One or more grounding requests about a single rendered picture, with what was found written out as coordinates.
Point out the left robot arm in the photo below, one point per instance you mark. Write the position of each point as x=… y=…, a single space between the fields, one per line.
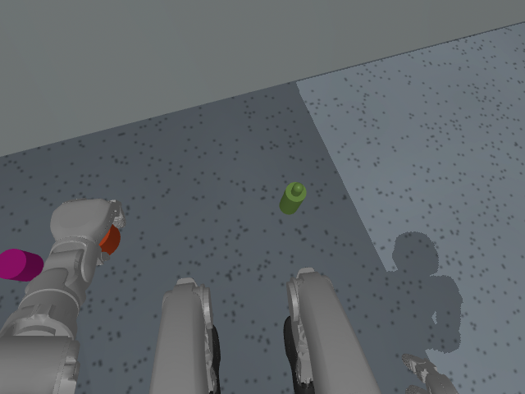
x=38 y=349

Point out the left robot hand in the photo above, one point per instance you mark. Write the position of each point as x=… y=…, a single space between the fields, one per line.
x=87 y=218

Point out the right robot hand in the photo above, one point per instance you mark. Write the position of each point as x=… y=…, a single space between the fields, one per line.
x=426 y=371

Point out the right robot foot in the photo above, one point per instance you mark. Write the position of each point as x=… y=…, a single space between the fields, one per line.
x=292 y=355

